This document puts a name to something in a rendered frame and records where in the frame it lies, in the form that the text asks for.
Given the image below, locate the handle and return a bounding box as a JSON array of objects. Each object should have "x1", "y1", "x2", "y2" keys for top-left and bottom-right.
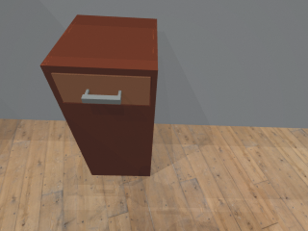
[{"x1": 81, "y1": 89, "x2": 122, "y2": 105}]

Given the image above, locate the cabinet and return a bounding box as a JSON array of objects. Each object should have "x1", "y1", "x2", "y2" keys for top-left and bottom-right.
[{"x1": 40, "y1": 14, "x2": 158, "y2": 176}]

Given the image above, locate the drawer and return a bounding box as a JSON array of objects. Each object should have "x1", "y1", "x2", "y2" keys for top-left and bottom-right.
[{"x1": 51, "y1": 72, "x2": 151, "y2": 106}]

